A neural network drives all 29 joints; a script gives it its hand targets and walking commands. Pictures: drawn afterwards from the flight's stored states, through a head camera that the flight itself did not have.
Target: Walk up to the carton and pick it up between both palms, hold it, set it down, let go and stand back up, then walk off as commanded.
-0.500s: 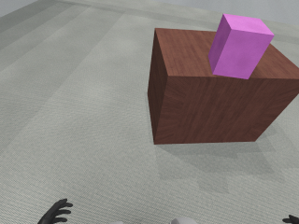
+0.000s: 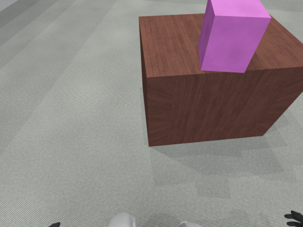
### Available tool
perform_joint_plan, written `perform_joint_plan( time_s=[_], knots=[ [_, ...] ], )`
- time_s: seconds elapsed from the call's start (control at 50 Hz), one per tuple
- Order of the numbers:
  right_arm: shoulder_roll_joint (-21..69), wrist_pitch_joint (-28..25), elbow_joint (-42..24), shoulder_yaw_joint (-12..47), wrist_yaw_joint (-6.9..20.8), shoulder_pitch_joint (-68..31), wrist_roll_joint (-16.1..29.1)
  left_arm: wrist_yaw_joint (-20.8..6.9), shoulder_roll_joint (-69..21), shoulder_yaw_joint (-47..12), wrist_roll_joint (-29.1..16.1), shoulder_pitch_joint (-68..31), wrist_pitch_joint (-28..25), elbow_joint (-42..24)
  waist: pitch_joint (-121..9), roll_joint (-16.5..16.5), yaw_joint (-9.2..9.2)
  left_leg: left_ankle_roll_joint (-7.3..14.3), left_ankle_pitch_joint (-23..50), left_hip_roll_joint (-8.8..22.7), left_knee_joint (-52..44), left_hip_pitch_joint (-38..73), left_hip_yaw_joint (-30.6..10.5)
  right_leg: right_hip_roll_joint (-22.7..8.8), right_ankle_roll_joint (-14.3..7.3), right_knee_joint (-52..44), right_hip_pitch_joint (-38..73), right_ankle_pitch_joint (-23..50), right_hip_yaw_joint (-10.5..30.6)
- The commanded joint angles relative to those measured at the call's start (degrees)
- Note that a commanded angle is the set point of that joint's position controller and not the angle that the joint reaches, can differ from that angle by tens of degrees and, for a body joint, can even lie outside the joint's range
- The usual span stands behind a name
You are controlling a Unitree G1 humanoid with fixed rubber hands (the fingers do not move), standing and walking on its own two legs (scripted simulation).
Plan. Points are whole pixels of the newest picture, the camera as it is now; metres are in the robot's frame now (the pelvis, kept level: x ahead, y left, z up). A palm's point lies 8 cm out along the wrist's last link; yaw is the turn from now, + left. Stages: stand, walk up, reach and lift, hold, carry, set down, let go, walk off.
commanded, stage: walk up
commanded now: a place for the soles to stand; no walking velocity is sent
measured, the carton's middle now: (227, 34) +0.87 -0.28 +0.04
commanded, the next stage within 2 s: none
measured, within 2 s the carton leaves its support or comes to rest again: neither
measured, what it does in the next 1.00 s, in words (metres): walks ahead: left foot, then right foot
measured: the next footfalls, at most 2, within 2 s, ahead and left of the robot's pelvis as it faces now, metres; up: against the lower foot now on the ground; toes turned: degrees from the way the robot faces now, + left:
left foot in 0.24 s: +0.19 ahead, +0.08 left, +0.00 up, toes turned +8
right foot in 0.70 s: +0.21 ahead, -0.23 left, +0.00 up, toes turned -4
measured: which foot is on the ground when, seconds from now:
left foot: up 0.00-0.22, down 0.24-0.72, up 0.74-1.00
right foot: down 0.00-0.26, up 0.28-0.68, down 0.70-1.00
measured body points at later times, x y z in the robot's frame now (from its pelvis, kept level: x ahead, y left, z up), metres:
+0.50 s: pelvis +0.09 -0.03 -0.01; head +0.09 +0.02 +0.44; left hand +0.25 +0.26 -0.11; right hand +0.16 -0.39 -0.03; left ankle +0.15 +0.08 -0.71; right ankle +0.10 -0.19 -0.65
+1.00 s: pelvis +0.18 -0.15 -0.01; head +0.23 -0.12 +0.44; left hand +0.26 +0.17 -0.12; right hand +0.27 -0.51 -0.06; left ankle +0.24 -0.05 -0.67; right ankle +0.17 -0.23 -0.71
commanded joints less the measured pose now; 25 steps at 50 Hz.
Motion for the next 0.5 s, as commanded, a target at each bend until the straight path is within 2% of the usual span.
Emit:
perform_joint_plan(
  time_s=[0.0, 0.02, 0.06, 0.1, 0.12, 0.14, 0.16, 0.18, 0.2, 0.22, 0.24, 0.26, 0.28, 0.3, 0.32, 0.38, 0.42, 0.48],
  knots=[
    [-9.30, 0.44, 2.54, -1.61, -0.81, 3.18, 0.44, 1.78, 12.79, 7.31, 0.50, 2.20, -2.37, -3.45, -6.58, -5.22, 4.22, 1.06, 2.36, 0.33, -6.66, -16.17, -4.97, -10.42, -7.19, -17.05, 28.51, 35.56, 22.56],
    [-9.17, 0.30, 2.44, -1.51, -0.89, 2.74, 0.44, 1.72, 12.28, 7.13, 0.61, 2.20, -2.30, -4.04, -7.07, -4.50, 4.53, 1.16, 3.01, 0.36, -8.96, -15.27, -4.83, -10.89, -8.31, -17.22, 27.81, 33.35, 22.99],
    [-8.89, -0.06, 2.36, -1.52, -1.09, 2.24, 0.70, 1.63, 11.63, 6.79, 0.93, 0.84, -2.11, -4.64, -6.16, -3.21, 4.53, 1.48, 4.80, 0.25, -13.57, -11.93, -4.17, -11.00, -9.07, -17.59, 23.92, 30.00, 22.20],
    [-8.68, -0.51, 2.77, -1.68, -1.26, 4.26, 0.96, 1.34, 11.69, 6.40, 1.26, -1.52, -1.77, -5.37, -5.87, -4.50, 3.54, 2.38, 7.08, -0.62, -19.35, -5.29, -2.84, -10.46, -9.08, -16.79, 18.39, 28.07, 20.23],
    [-8.78, -0.77, 3.33, -1.90, -1.39, 6.36, 0.95, 1.06, 11.68, 6.21, 1.30, -3.64, -1.54, -5.72, -5.61, -4.67, 2.28, 2.79, 9.33, -1.44, -22.61, 0.44, -1.88, -9.46, -8.49, -15.40, 13.61, 27.05, 17.96],
    [-8.56, -1.17, 4.68, -2.17, -1.58, 10.32, 0.97, 0.72, 11.42, 5.83, 1.36, -6.85, -1.20, -6.32, -6.21, -3.50, -0.35, 3.20, 15.17, -2.09, -28.86, 9.47, -1.06, -7.48, -7.50, -11.67, 7.73, 24.40, 14.08],
    [-10.08, -1.61, 6.32, -2.98, -1.88, 15.31, 0.82, 0.38, 10.32, 5.07, 1.28, -9.00, -1.16, -6.92, -7.98, -1.19, -3.61, 3.82, 23.64, -2.04, -35.02, 23.26, -0.72, -5.59, -5.90, -5.01, -0.89, 22.62, 10.43],
    [-13.67, -1.89, 7.89, -4.55, -2.38, 20.54, 0.06, 0.15, 7.14, 4.05, 1.29, -7.94, -1.53, -6.83, -12.72, 5.19, -6.17, 5.56, 23.19, 2.02, -35.90, 35.57, -7.10, -2.81, -3.79, 6.29, -8.04, 19.11, 7.25],
    [-17.85, -1.77, 7.25, -5.84, -2.99, 21.91, -0.97, 0.17, 3.90, 3.37, 1.25, -5.54, -1.67, -7.07, -15.50, 15.62, -6.49, 9.77, 11.23, 16.27, -39.84, 42.96, -28.38, 1.25, -0.46, 17.15, -20.31, -1.91, 4.08],
    [-21.20, -1.24, 5.83, -6.86, -3.38, 19.54, -0.84, 0.54, 7.88, 4.75, 2.01, -5.51, -0.70, -6.37, -13.59, 14.41, -5.28, 14.37, -10.01, 24.67, -46.49, 38.83, -43.88, 1.35, 0.92, 23.83, -24.59, -10.69, 5.58],
    [-20.90, -0.77, 4.49, -6.81, -3.41, 13.89, -0.30, 0.14, 13.59, 6.48, 2.77, -6.11, 0.38, -4.99, -8.30, 6.78, -3.31, 15.22, -29.28, 25.85, -50.41, 31.11, -44.97, -1.61, 1.01, 25.86, -25.44, -11.43, 8.52],
    [-20.09, -0.69, 3.11, -6.28, -3.25, 9.14, -0.22, -0.58, 15.40, 7.34, 2.38, -4.80, 1.32, -3.51, -4.43, 4.68, -1.16, 14.67, -30.53, 25.83, -51.16, 23.16, -42.98, -2.08, 0.93, 26.61, -22.58, -11.77, 8.86],
    [-19.36, -0.67, 2.13, -5.92, -3.16, 5.08, -0.40, -1.15, 15.14, 7.62, 1.91, -3.58, 1.92, -2.16, -0.80, 3.76, 0.77, 13.18, -28.13, 24.14, -52.48, 16.60, -38.50, -2.40, 0.59, 26.44, -19.73, -11.10, 8.22],
    [-19.30, -0.81, 1.88, -5.61, -3.10, 3.74, -0.52, -1.64, 14.83, 7.83, 1.57, -3.18, 2.25, -1.00, 1.71, 3.67, 1.44, 11.52, -25.02, 21.87, -52.94, 11.22, -34.68, -2.98, 0.67, 25.43, -15.87, -9.97, 7.95],
    [-19.65, -1.03, 1.80, -5.70, -2.93, 3.29, -0.72, -2.11, 14.42, 8.00, 1.40, -2.89, 2.43, -0.17, 3.86, 4.36, 1.48, 10.55, -23.04, 19.83, -53.04, 7.10, -31.29, -3.26, 0.97, 25.01, -13.64, -7.85, 7.00],
    [-20.65, -1.75, 2.62, -6.05, -2.33, 5.99, -0.90, -2.61, 13.67, 8.04, 1.17, -6.91, 2.56, -0.54, 7.54, 8.60, -0.98, 10.30, -20.76, 17.36, -52.10, 5.58, -27.31, -3.51, 2.26, 24.04, -14.93, -1.85, 6.67],
    [-20.60, -1.91, 2.53, -6.41, -2.06, 6.20, -0.85, -2.75, 13.62, 8.12, 1.23, -8.36, 2.32, -0.51, 7.57, 9.77, -1.76, 10.79, -19.26, 16.96, -51.17, 7.40, -25.50, -4.27, 2.81, 22.35, -16.10, 0.11, 5.81],
    [-21.38, -1.85, 1.88, -7.02, -1.73, 5.01, -0.90, -2.88, 13.95, 8.07, 0.94, -9.19, 1.80, -1.00, 5.35, 11.33, -1.91, 11.20, -18.48, 17.02, -48.64, 9.50, -23.02, -5.91, 3.12, 17.01, -15.24, -2.17, 4.73]
  ],
)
